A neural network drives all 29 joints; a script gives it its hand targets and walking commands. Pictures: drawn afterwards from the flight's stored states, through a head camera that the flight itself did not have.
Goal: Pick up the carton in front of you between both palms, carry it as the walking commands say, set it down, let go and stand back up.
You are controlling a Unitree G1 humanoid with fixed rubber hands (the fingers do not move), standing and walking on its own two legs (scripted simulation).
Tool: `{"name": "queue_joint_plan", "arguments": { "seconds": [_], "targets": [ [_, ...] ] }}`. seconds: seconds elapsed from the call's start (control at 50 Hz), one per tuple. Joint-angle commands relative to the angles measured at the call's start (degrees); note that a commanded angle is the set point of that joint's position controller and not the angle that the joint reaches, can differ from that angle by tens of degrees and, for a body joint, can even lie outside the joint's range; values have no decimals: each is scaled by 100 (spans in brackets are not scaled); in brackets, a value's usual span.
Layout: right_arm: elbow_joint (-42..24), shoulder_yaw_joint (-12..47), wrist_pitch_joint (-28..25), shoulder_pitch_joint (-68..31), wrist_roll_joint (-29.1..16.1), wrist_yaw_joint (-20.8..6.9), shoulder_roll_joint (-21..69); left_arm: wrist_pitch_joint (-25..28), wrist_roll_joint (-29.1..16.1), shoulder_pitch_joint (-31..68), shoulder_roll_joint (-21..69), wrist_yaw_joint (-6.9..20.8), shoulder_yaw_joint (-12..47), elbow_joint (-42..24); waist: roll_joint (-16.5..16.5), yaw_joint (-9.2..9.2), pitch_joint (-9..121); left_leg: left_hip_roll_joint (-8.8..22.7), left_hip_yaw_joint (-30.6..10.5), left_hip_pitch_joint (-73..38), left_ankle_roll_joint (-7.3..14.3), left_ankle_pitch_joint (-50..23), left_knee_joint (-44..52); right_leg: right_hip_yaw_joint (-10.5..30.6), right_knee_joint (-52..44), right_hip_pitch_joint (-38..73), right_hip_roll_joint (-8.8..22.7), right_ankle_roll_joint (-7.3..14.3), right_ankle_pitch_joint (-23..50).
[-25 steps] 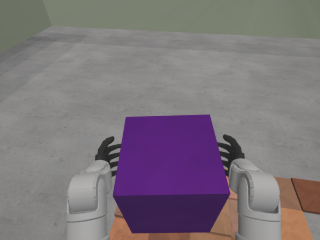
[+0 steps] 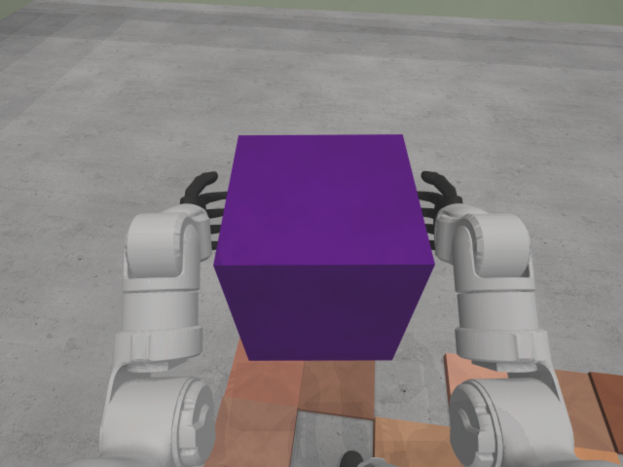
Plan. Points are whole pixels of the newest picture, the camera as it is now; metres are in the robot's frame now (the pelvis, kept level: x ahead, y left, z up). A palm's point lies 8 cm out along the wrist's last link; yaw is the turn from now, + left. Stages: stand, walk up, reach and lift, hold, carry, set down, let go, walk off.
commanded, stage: carry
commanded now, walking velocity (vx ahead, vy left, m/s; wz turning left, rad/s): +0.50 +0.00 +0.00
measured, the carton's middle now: (320, 255) +0.39 -0.01 +0.06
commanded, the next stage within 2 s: none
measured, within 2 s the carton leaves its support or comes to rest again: neither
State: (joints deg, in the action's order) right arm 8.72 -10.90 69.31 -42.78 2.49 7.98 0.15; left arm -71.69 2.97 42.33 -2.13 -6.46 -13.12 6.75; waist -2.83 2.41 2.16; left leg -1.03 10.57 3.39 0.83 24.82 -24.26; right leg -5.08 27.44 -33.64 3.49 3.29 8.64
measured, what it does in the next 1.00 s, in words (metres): goes down: right foot 0.03 m lower, then left foot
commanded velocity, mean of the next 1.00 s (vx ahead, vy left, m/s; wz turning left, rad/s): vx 0.50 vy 0.00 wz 0.00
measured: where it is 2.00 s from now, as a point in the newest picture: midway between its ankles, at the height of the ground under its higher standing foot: (320, 220)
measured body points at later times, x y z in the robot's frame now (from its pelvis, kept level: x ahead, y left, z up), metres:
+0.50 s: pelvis +0.37 -0.03 -0.05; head +0.42 -0.03 +0.40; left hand +0.75 +0.14 +0.07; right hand +0.75 -0.17 +0.07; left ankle +0.51 +0.03 -0.76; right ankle +0.20 -0.08 -0.72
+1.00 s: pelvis +0.69 -0.09 -0.04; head +0.67 -0.09 +0.41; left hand +0.99 +0.05 +0.05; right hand +0.98 -0.25 +0.05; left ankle +0.54 +0.02 -0.71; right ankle +0.75 -0.17 -0.78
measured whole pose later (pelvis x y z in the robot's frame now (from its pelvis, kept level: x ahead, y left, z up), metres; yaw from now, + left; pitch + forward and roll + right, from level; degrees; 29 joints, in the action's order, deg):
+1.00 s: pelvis +0.69 -0.09 -0.04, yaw -1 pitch +5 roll +0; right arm -14.4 -9.2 66.9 -13.3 5.9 5.4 8.1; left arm -67.8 7.3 13.4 8.4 -5.0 -8.2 -14.6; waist 1.2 0.3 8.8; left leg 1.1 2.6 16.1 0.9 30.7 -55.2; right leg -9.2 27.5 -23.3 0.3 4.4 -10.1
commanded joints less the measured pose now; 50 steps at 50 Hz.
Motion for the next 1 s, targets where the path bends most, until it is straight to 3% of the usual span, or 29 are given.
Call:
{"name": "queue_joint_plan", "arguments": {
  "seconds": [0.0,0.02,0.04,0.06,0.08,0.1,0.12,0.14,0.2,0.26,0.32,0.38,0.42,0.44,0.46,0.48,0.5,0.52,0.54,0.58,0.64,0.68,0.8,0.86,0.9,0.92,0.94,0.96,0.98],
  "targets": [
    [-388,3233,-51,-3891,-2394,-1331,6026,154,-2234,3842,6044,1143,3301,-125,971,-314,2205,825,-241,-1063,332,-4630,-1480,-449,-388,1598,-351,159,331],
    [-333,3246,-52,-3949,-2390,-1326,6084,154,-2210,3903,6070,1193,3213,-91,555,-663,2392,645,-113,-183,197,-4133,-2731,-429,-542,2866,-261,103,361],
    [-315,3230,-55,-4062,-2361,-1316,6069,147,-2208,3831,6080,1259,3079,32,-165,-808,2501,332,-347,1340,197,-1504,-3881,249,205,4128,406,-65,1201],
    [-117,3198,20,-3997,-2329,-1305,6312,167,-2137,3828,5851,1275,3010,197,-1384,-537,2953,-448,-715,3307,77,446,-5117,2718,-68,5495,1532,828,1291],
    [-184,3095,43,-4035,-2240,-1274,6196,193,-2216,3874,6110,1309,3083,220,-1692,-658,3183,-239,-1082,3809,195,441,-5772,3071,-113,5538,1781,1246,630],
    [-335,3175,51,-4272,-2256,-1250,6316,225,-2294,3903,6319,1358,3099,79,-1297,-678,2938,-8,-1225,3958,270,241,-5686,2847,-131,5119,1578,1149,415],
    [-508,3237,23,-4409,-2289,-1230,6464,244,-2418,4147,6510,1397,3178,-227,-523,-633,2720,157,-1210,3940,248,-86,-5316,2463,-209,4638,1459,998,378],
    [-675,3262,-1,-4408,-2291,-1202,6594,261,-2558,4404,6689,1414,3294,-501,-179,-607,2644,265,-1157,3939,235,-348,-4935,2279,-320,4335,1386,917,287],
    [-1074,3393,-54,-4170,-2266,-1107,6745,311,-2767,4553,6941,1377,3598,-1191,-377,-552,2792,306,-964,4057,200,-576,-4677,1776,-193,4319,1225,924,1078],
    [-1334,3573,-135,-3668,-2147,-1054,6642,346,-2729,4163,6855,1311,3863,-1581,-236,-656,2905,358,-870,4814,202,-745,-4361,1586,120,4880,1141,971,1830],
    [-1575,3751,-201,-3485,-2009,-1045,6350,394,-2731,4036,6648,1305,4175,-1874,-108,-760,2693,85,-378,4509,217,-1453,-2888,1092,138,4633,746,835,2476],
    [-1510,3847,-206,-3206,-1897,-1054,5977,409,-2704,3794,6350,1340,4355,-1722,-303,-772,2550,-396,101,3376,322,-2721,-1390,435,558,4266,260,563,2853],
    [-1268,3794,-176,-3020,-1801,-1112,5729,405,-2651,3479,6156,1371,4315,-1387,-358,-459,2620,-639,178,1609,454,-3529,-314,111,1191,3510,137,268,3150],
    [-1099,3728,-156,-2897,-1771,-1155,5663,400,-2626,3457,6096,1395,4291,-1180,-287,-86,2773,-433,108,383,520,-4154,190,-109,1901,3025,177,106,2809],
    [-979,3660,-138,-2828,-1756,-1214,5594,396,-2562,3451,6056,1426,4232,-985,181,122,2838,280,-550,-805,622,-4803,82,-65,2872,2028,-36,-7,545],
    [-670,3540,-127,-2769,-1682,-1247,5418,337,-2549,3446,6178,1451,4177,-748,1484,125,3522,2171,-2966,-2864,1749,-7378,-1099,357,4767,-82,-757,-313,-4089],
    [-282,3423,-120,-2367,-1720,-1276,5433,286,-2476,3113,6114,1451,4003,-369,1528,398,4068,2483,-4199,-3277,2387,-5106,-723,1071,6066,-937,-747,-262,-4301],
    [-345,3508,-158,-2413,-1818,-1332,5744,295,-2459,3260,6222,1452,3917,-460,1141,364,3914,2165,-4053,-2835,2164,-3509,-447,1127,5883,-1225,-437,-80,-3871],
    [-627,3610,-190,-2795,-2000,-1394,6055,315,-2443,3444,6407,1448,3893,-541,624,247,3491,2008,-3777,-2279,1808,-3130,-279,1003,5380,-1290,-296,-85,-3592],
    [-1143,3866,-216,-3477,-2389,-1488,6651,377,-2270,3404,6637,1390,3749,-736,372,145,3023,1702,-3181,-1404,1456,-3154,32,853,4596,-1068,-129,-204,-3115],
    [-1519,4057,-256,-3439,-2692,-1589,7063,448,-1977,2847,6788,1242,3729,-974,583,77,2851,1501,-2565,-852,1277,-3003,349,652,3302,-590,-26,-444,-3075],
    [-1687,4140,-269,-3032,-2699,-1649,7110,512,-1753,2316,6790,1159,3772,-1140,727,39,2776,1429,-2255,-965,1261,-3602,407,445,2362,-533,-76,-566,-2873],
    [-2183,4365,-296,-1203,-2310,-1730,6623,579,-1537,1042,6542,1155,4376,-2132,1120,13,2399,1009,-1077,-1081,733,-4599,153,-102,179,271,-308,-522,-750],
    [-2328,4390,-218,-186,-1963,-1724,6248,442,-1626,348,6331,1309,4575,-2440,1022,-13,2165,969,-792,-876,510,-4246,-352,-309,-929,1199,-341,-445,-36],
    [-2352,4411,-153,343,-1800,-1729,5975,341,-1653,-160,6221,1450,4608,-2381,655,-133,2355,719,-390,201,194,-3577,-1572,-482,-907,2995,-238,-333,-146],
    [-2353,4399,-102,399,-1782,-1736,5870,278,-1677,-474,6131,1516,4535,-2279,154,-272,2569,603,-418,1381,43,-1716,-2626,629,-353,4102,746,-207,215],
    [-2319,4435,-13,515,-1792,-1732,5934,229,-1695,-467,5959,1552,4493,-2243,-900,-180,2613,253,-619,2848,-4,520,-3624,2194,173,5163,1897,292,1176],
    [-2577,4420,51,398,-1871,-1729,5856,228,-1739,-567,5906,1585,4442,-2200,-1365,-380,2704,31,-798,4149,-36,764,-4503,3425,-556,5585,2264,1062,-900],
    [-2807,4487,66,63,-1932,-1735,5811,221,-1841,-440,6044,1612,4499,-2376,-962,-351,2295,349,-969,4371,36,615,-4617,3331,-996,4917,2104,1003,-1796]
  ]
}}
